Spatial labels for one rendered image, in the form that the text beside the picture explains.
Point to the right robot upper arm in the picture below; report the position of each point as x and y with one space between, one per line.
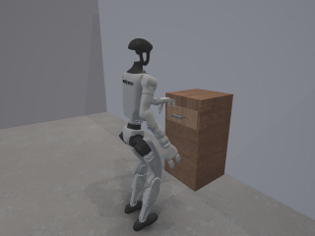
149 85

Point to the drawer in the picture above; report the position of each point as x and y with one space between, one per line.
191 116

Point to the robot left hand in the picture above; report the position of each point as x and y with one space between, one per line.
165 100

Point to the robot right hand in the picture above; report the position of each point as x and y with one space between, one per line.
169 153

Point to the robot right shin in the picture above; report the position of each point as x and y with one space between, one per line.
149 197

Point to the right robot forearm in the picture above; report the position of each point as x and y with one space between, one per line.
159 133

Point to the cabinet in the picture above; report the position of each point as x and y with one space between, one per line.
202 151

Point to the left robot forearm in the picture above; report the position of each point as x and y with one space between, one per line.
157 101

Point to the robot left foot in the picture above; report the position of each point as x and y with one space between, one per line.
137 206

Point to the handle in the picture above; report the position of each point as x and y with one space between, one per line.
176 116

